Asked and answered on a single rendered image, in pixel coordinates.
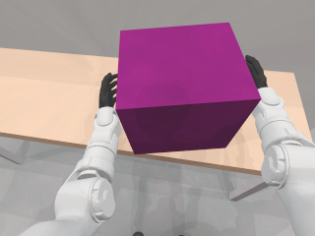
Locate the robot left hand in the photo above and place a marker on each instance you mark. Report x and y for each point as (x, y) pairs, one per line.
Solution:
(107, 92)

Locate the robot left upper arm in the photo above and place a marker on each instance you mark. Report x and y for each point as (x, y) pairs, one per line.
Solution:
(81, 207)

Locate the carton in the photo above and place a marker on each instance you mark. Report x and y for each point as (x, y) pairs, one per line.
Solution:
(182, 88)

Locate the robot right upper arm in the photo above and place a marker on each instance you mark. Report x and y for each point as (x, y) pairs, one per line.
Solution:
(290, 169)

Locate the robot right hand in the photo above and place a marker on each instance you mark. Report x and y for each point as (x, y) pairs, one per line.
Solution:
(256, 71)

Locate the left robot forearm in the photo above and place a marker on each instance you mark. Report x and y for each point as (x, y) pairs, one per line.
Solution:
(101, 150)

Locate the table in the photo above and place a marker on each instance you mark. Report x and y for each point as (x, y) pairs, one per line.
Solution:
(52, 97)

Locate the right robot forearm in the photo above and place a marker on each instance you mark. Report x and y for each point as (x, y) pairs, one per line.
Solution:
(273, 124)

